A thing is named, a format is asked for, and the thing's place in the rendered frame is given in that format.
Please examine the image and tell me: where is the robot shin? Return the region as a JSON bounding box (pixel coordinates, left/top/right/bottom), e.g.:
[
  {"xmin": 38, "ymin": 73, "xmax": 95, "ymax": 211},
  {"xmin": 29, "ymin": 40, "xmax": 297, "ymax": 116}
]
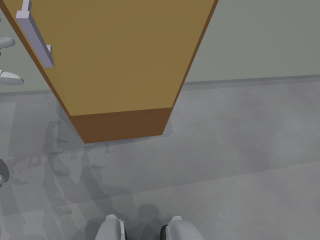
[
  {"xmin": 105, "ymin": 214, "xmax": 118, "ymax": 221},
  {"xmin": 166, "ymin": 216, "xmax": 182, "ymax": 240}
]

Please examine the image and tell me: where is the handle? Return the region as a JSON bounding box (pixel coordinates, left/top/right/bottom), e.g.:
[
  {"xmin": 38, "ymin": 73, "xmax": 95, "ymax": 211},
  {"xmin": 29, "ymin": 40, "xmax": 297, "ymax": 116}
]
[{"xmin": 16, "ymin": 0, "xmax": 54, "ymax": 68}]

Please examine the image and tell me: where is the cupboard door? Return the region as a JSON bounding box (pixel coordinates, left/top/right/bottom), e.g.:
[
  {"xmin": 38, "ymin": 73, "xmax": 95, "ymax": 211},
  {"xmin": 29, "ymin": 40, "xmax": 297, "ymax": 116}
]
[{"xmin": 3, "ymin": 0, "xmax": 215, "ymax": 116}]

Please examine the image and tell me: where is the robot left hand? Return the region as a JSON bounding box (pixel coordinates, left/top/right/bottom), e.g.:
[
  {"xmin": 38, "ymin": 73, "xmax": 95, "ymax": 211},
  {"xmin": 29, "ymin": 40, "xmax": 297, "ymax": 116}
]
[{"xmin": 0, "ymin": 18, "xmax": 24, "ymax": 85}]

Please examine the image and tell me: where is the left robot upper arm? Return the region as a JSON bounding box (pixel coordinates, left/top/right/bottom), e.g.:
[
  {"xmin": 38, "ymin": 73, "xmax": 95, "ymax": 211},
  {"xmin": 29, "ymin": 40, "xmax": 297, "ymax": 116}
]
[{"xmin": 0, "ymin": 158, "xmax": 10, "ymax": 234}]

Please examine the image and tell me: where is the robot left shin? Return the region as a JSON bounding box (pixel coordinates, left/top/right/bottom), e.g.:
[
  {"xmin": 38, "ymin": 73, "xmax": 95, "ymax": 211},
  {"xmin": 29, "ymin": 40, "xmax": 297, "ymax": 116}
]
[{"xmin": 105, "ymin": 214, "xmax": 118, "ymax": 221}]

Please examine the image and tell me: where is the robot right shin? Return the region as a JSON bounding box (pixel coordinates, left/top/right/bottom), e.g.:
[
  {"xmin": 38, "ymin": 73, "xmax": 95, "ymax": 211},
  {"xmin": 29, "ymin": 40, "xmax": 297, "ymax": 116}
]
[{"xmin": 166, "ymin": 216, "xmax": 182, "ymax": 240}]

